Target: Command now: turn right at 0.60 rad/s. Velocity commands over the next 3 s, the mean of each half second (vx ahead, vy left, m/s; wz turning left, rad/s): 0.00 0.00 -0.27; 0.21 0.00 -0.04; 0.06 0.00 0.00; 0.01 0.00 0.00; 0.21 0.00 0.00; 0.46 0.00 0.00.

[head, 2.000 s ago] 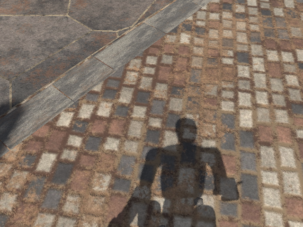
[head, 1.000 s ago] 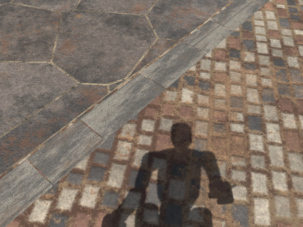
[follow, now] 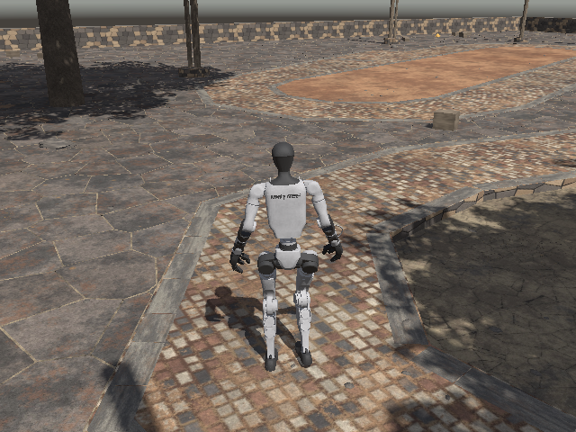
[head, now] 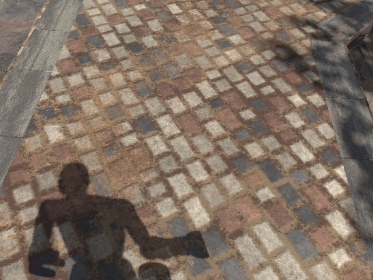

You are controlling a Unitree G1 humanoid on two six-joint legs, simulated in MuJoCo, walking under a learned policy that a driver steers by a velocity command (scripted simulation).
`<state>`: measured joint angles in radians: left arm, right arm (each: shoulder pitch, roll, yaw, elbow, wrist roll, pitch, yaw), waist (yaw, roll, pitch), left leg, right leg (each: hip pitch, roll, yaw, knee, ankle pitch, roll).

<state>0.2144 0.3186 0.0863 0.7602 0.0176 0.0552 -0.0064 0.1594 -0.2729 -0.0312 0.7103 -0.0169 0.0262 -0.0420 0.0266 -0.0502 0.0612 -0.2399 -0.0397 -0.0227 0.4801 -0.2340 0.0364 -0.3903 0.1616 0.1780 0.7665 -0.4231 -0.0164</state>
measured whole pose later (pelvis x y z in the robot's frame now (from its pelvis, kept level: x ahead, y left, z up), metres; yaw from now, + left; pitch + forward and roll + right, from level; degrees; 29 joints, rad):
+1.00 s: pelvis +0.09 +0.00 +0.01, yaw -6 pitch +0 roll -1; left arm 0.14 0.27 0.03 0.94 0.03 -0.02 -0.02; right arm 0.44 -0.19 0.00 1.01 -0.02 -0.06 -0.01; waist -0.03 -0.04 0.06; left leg 0.00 -0.04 0.04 0.26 -0.26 0.06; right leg -0.50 -0.01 -0.03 0.88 -0.25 -0.03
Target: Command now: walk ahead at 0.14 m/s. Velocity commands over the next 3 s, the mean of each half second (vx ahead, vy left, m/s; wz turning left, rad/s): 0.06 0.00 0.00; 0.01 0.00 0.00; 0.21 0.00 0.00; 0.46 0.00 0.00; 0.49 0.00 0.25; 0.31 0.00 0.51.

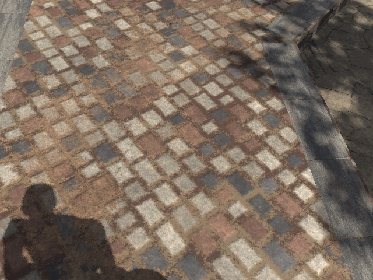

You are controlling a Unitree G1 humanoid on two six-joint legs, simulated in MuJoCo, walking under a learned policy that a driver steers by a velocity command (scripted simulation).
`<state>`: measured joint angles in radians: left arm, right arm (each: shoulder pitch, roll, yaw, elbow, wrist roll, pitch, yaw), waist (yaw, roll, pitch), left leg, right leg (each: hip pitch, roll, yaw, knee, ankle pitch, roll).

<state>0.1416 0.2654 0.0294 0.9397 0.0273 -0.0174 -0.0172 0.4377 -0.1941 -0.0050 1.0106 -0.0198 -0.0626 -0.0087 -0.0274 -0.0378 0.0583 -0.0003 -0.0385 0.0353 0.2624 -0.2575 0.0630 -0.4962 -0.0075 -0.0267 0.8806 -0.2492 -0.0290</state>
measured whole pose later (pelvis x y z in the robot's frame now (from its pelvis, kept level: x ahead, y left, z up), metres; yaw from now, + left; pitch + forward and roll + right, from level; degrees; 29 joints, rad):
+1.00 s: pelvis +0.12 +0.01 +0.00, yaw +0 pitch -1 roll +0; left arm 0.28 0.15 -0.01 1.16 0.01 -0.01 0.04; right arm 0.31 -0.13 0.02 1.15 -0.01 -0.02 -0.05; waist 0.01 0.00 0.02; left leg -0.08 -0.03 0.00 0.38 -0.28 0.04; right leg -0.19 0.04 -0.01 0.38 -0.17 -0.04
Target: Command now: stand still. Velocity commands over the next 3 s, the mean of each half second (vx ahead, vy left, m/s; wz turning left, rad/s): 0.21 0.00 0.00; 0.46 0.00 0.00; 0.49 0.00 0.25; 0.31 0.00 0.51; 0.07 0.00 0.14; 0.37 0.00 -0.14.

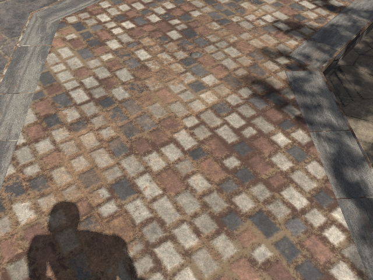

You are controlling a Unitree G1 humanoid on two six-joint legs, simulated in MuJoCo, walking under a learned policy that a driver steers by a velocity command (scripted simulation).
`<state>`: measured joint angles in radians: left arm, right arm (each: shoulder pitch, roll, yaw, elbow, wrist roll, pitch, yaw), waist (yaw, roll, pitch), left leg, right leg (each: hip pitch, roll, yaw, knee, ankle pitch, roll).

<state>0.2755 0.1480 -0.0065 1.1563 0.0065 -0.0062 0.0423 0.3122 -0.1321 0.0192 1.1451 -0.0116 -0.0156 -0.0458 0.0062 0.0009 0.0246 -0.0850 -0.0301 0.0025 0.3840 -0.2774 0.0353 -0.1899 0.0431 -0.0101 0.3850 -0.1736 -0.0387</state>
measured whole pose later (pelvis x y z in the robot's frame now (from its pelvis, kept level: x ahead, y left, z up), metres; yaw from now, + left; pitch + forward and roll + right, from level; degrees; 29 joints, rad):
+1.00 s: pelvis +0.38 -0.04 -0.03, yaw -1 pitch +0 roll +0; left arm 0.45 0.16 0.03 1.10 0.01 -0.09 0.01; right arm 0.06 -0.18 -0.06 0.92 -0.03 -0.07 0.01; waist 0.02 -0.01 0.08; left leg -0.43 -0.05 0.14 0.58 -0.16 0.13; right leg -0.11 0.03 -0.02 1.01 -0.42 -0.08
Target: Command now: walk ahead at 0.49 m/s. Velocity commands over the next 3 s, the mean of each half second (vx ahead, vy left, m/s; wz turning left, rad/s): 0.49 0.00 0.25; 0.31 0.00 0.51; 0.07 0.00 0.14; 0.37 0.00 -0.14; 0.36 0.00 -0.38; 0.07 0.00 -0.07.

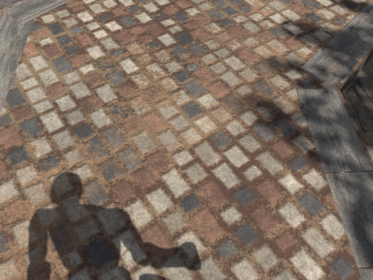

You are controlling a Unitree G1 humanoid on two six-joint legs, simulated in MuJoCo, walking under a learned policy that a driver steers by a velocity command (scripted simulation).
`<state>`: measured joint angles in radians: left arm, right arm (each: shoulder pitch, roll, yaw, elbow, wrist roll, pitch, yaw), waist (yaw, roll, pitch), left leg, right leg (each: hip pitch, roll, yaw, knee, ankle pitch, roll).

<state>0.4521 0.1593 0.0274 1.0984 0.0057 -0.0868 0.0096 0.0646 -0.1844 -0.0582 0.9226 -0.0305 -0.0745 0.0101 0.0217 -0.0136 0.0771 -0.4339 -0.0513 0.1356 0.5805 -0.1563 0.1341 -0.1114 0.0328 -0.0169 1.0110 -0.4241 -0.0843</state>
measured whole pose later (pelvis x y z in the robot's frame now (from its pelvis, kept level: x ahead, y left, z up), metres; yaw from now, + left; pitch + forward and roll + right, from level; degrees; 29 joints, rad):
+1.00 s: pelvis +0.47 +0.02 +0.00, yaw +26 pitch +1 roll -2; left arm 0.31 0.22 0.06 0.90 0.01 -0.03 0.02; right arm 0.08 -0.21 -0.05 0.78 -0.04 -0.03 0.03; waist 0.04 0.00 0.09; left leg -0.45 -0.04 0.07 0.60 -0.18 0.15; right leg -0.25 -0.08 -0.19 0.92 -0.55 0.01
